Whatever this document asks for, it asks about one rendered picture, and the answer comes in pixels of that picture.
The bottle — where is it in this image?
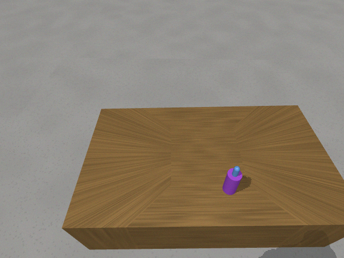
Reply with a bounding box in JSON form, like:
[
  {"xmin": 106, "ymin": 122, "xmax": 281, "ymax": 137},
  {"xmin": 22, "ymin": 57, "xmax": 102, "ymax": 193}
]
[{"xmin": 223, "ymin": 166, "xmax": 242, "ymax": 195}]

